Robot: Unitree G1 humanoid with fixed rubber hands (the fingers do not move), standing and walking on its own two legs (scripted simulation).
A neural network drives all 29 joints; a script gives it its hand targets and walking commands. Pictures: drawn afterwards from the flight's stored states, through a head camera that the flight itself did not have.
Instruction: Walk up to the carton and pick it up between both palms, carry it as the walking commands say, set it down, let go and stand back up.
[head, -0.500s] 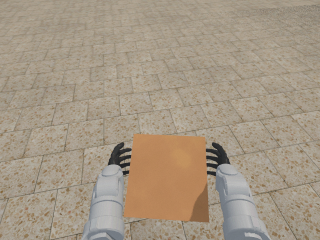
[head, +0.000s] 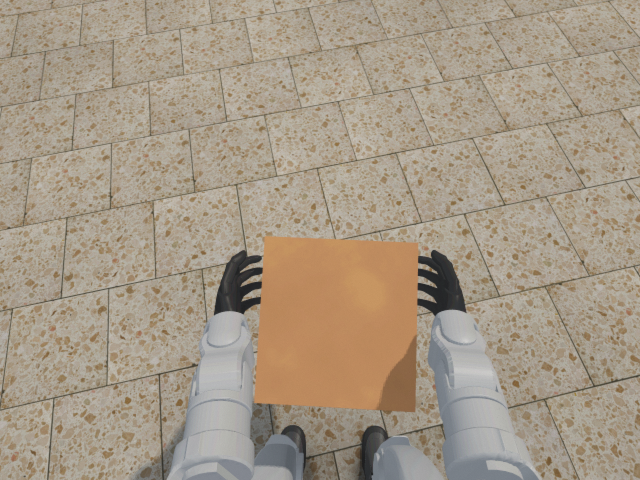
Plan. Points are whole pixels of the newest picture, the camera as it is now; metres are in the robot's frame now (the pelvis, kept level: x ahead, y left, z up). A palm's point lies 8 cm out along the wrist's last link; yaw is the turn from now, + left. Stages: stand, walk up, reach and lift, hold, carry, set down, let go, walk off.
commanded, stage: set down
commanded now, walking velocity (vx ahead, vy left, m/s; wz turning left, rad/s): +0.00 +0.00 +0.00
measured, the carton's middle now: (336, 313) +0.36 +0.00 -0.18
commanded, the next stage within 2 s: none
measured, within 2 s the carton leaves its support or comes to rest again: neither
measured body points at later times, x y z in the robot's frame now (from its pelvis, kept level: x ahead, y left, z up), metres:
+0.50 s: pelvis -0.03 +0.00 -0.08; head +0.19 +0.01 +0.31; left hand +0.38 +0.14 -0.17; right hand +0.39 -0.14 -0.16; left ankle +0.05 +0.12 -0.71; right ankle +0.05 -0.10 -0.71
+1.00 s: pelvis -0.04 -0.01 -0.16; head +0.22 -0.01 +0.20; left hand +0.40 +0.13 -0.27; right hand +0.43 -0.15 -0.25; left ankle +0.05 +0.12 -0.71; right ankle +0.05 -0.10 -0.71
